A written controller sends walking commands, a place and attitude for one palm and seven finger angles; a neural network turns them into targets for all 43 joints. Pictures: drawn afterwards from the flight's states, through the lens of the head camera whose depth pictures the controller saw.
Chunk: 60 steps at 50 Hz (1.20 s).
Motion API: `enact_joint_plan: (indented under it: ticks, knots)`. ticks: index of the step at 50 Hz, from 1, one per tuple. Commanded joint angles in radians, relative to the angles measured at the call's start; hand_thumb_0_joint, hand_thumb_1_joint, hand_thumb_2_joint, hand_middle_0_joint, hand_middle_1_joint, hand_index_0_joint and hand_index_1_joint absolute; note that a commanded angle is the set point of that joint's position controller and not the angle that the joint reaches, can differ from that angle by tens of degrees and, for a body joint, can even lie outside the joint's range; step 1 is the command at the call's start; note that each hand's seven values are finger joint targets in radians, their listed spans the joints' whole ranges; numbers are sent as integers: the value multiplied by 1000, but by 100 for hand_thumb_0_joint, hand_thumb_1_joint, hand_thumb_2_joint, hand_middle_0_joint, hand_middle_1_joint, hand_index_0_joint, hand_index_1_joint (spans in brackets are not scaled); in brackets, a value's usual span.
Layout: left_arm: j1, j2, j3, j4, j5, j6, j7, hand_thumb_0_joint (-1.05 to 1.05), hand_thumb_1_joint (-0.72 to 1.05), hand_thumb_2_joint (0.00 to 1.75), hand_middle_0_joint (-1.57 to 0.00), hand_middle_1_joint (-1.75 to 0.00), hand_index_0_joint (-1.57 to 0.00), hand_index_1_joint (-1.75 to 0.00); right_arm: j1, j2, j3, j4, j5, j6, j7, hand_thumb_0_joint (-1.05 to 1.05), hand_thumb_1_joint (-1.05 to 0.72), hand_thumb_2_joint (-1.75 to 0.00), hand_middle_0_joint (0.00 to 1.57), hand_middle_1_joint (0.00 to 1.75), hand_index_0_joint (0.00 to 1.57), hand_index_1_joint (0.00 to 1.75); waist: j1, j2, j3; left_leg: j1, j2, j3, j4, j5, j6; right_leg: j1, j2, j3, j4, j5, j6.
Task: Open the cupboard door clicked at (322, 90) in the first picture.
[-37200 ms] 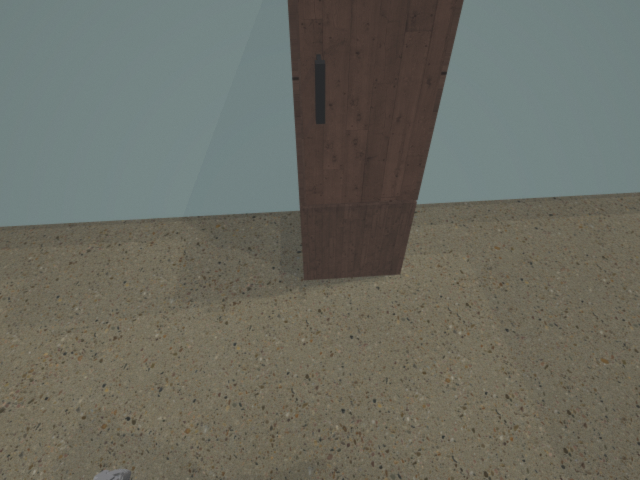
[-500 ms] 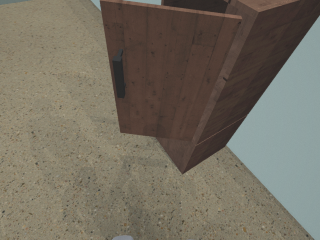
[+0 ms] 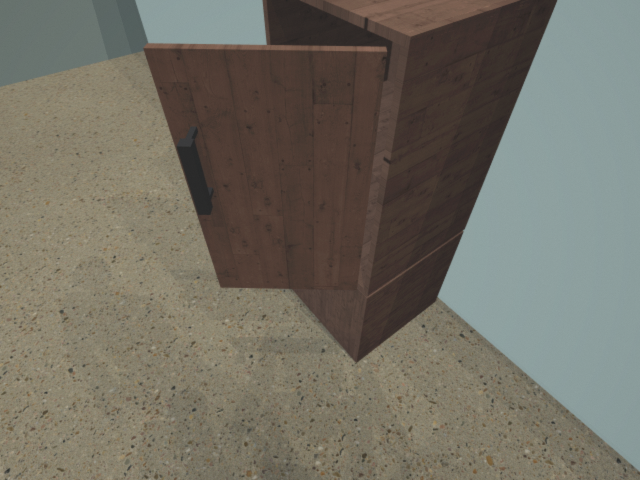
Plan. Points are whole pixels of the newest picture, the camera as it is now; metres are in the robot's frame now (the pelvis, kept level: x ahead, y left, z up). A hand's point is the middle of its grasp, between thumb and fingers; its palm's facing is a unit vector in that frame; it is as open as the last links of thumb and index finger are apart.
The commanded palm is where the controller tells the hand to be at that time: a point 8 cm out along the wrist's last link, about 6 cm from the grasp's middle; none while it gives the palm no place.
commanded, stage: come to a stop and stand still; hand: left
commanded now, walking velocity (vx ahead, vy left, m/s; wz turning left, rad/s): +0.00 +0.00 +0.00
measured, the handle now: (199, 171) +0.59 +0.24 +0.05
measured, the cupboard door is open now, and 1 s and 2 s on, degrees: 51 51 51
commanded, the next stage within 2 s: look again from close up in 1.02 s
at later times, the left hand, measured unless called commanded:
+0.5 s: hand out of the picture +0.00 +0.13 -0.17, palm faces +0.06 -0.99 -0.14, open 7.4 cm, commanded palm none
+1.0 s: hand out of the picture +0.04 +0.15 -0.17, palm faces +0.05 -0.98 -0.18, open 7.4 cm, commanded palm none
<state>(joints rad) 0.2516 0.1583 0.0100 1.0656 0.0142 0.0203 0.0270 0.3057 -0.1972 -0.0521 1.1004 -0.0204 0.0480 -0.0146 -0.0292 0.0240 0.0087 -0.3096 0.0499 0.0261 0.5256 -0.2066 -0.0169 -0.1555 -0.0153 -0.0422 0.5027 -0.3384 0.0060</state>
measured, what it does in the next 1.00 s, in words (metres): stands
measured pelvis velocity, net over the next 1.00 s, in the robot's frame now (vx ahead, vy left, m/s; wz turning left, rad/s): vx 0.05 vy -0.02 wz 0.01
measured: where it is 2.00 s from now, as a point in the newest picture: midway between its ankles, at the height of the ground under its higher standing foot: outside the picture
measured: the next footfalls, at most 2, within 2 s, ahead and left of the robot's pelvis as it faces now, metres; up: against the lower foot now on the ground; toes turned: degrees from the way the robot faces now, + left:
none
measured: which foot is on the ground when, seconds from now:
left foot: down 0.00-1.00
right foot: down 0.00-1.00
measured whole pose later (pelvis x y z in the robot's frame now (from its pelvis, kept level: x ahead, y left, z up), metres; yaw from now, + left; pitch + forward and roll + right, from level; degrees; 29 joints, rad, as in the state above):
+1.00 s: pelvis +0.05 -0.02 +0.00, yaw +1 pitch -1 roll +1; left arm 0.28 0.15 0.01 1.13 0.01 -0.01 0.04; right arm 0.24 -0.14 -0.02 1.15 -0.01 0.00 -0.05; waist 0.00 -0.02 0.04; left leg -0.19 0.05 0.02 0.45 -0.24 -0.05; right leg -0.02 -0.01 -0.05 0.40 -0.36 -0.01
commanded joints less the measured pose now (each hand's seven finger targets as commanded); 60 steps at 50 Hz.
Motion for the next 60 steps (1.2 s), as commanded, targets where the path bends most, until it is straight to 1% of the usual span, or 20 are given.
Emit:
enact_joint_plan:
  ticks: [1,2,3,5,8,10,13,22,25,29,30,31,36,43,55,56,57,58,59,60]
  knots:
    - [4,96,16,-23,-12,-24,4,0,90,90,-20,-30,-20,-30,48,-44,9,6,2,-32,-11,0,-90,-90,20,30,20,30,1,-63,115,108,39,-57,-90,56,9,-199,-106,110,-210,-74,-57]
    - [12,100,17,-8,-13,-19,3,0,90,90,-20,-30,-20,-30,39,-43,12,15,1,-34,-13,0,-90,-90,20,30,20,30,8,7,129,84,37,-67,-112,40,11,-180,-101,101,-196,-67,-52]
    - [19,104,19,0,-14,-17,1,0,90,90,-20,-30,-20,-30,46,-40,16,21,2,-37,-16,0,-90,-90,20,30,20,30,12,33,129,56,41,-74,-133,41,14,-138,-89,94,-181,-32,-48]
    - [54,94,18,21,-17,-20,1,0,90,90,-20,-30,-20,-30,44,-38,19,27,5,-42,-21,0,-90,-90,20,30,20,30,29,22,99,59,46,-72,-139,71,18,-78,-85,86,-181,33,-45]
    - [64,87,15,35,-18,-24,3,0,90,90,-20,-30,-20,-30,57,-36,18,36,5,-44,-24,0,-90,-90,20,30,20,30,24,-19,62,96,39,-57,-125,94,13,-63,-95,89,-186,57,-48]
    - [74,77,15,41,-16,-26,4,0,90,90,-20,-30,-20,-30,61,-27,18,42,7,-44,-25,0,-90,-90,20,30,20,30,24,-49,69,106,43,-53,-123,104,14,-63,-91,84,-195,69,-47]
    - [83,67,15,46,-16,-28,7,0,90,90,-20,-30,-20,-30,64,-24,18,46,7,-47,-27,0,-90,-90,20,30,20,30,22,-24,61,115,46,-55,-121,131,15,-51,-92,78,-182,112,-46]
    - [116,47,14,59,-10,-32,12,0,90,90,-20,-30,-20,-30,37,-11,17,44,9,-49,-31,0,-90,-90,20,30,20,30,22,-30,83,131,49,-48,-115,163,17,-49,-92,73,-178,191,-41]
    - [127,45,12,62,-8,-35,13,0,90,90,-20,-30,-20,-30,29,-12,18,42,9,-50,-32,0,-90,-90,20,30,20,30,25,-64,86,146,51,-46,-113,177,18,-44,-92,66,-182,226,-38]
    - [127,54,13,60,-9,-37,13,0,90,90,-20,-30,-20,-30,21,-22,19,39,7,-53,-33,0,-90,-90,20,30,20,30,22,-26,62,157,48,-43,-103,222,16,-13,-100,63,-170,305,-38]
    - [130,53,14,61,-8,-37,14,0,90,90,-20,-30,-20,-30,17,-20,21,38,9,-53,-34,0,-90,-90,20,30,20,30,25,-46,60,160,51,-41,-103,227,18,-7,-97,57,-170,321,-37]
    - [132,54,13,62,-8,-37,13,0,90,90,-20,-30,-20,-30,13,-26,21,36,8,-54,-34,0,-90,-90,20,30,20,30,25,-29,51,165,49,-41,-98,239,17,-2,-102,60,-167,340,-37]
    - [128,63,13,61,-8,-36,13,0,90,90,-20,-30,-20,-30,2,-32,22,31,8,-54,-36,0,-90,-90,20,30,20,30,26,-45,64,164,49,-37,-98,251,15,10,-104,53,-168,383,-36]
    - [121,78,15,55,-9,-37,14,0,90,90,-20,-30,-20,-30,0,-45,23,29,8,-55,-37,0,-90,-90,20,30,20,30,27,-47,37,181,49,-35,-90,302,14,43,-104,47,-158,447,-34]
    - [116,83,15,50,-9,-34,15,0,90,90,-20,-30,-20,-30,3,-45,25,34,9,-56,-37,0,-90,-90,20,30,20,30,32,-61,61,172,48,-33,-100,298,16,58,-101,38,-168,433,-33]
    - [206,110,12,50,14,-76,55,0,90,90,-20,-30,-20,-30,-127,-68,26,-60,17,-76,-16,0,-90,-90,20,30,20,30,78,-52,101,97,25,29,158,252,3,-61,-153,166,-183,906,31]
    - [137,152,22,-2,13,-83,48,0,90,90,-20,-30,-20,-30,-53,-4,31,-95,13,-69,-6,0,-90,-90,20,30,20,30,1,-74,72,-2,2,-1,134,-78,26,31,-192,130,-98,974,-29]
    - [105,143,14,-18,12,-83,43,0,90,90,-20,-30,-20,-30,-14,-8,30,-91,13,-66,-6,0,-90,-90,20,30,20,30,-9,-97,28,10,2,14,89,-100,32,39,-166,103,-61,871,-59]
    - [96,134,13,-39,9,-84,41,0,90,90,-20,-30,-20,-30,27,-19,30,-92,11,-71,-4,0,-90,-90,20,30,20,30,-18,-102,-28,40,0,8,43,18,37,71,-130,82,-7,829,-62]
    - [111,133,19,-47,6,-85,40,0,90,90,-20,-30,-20,-30,58,-44,27,-86,4,-83,-4,0,-90,-90,20,30,20,30,-9,-25,-106,110,11,6,39,246,52,107,-107,54,69,856,-54]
